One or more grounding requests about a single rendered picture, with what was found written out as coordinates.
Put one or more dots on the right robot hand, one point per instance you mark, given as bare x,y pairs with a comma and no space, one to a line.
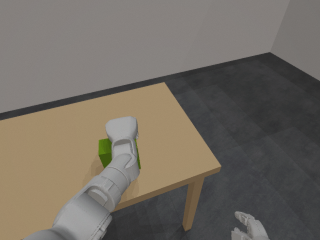
254,227

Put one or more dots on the robot left forearm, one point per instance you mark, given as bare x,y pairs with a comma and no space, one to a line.
108,187

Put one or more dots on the left robot hand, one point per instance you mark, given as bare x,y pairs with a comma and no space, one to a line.
122,127

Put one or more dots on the left robot upper arm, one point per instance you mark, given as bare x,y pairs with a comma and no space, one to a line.
84,219

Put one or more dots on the table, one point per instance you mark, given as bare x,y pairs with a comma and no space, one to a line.
47,157

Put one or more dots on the sponge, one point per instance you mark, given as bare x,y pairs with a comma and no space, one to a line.
105,152

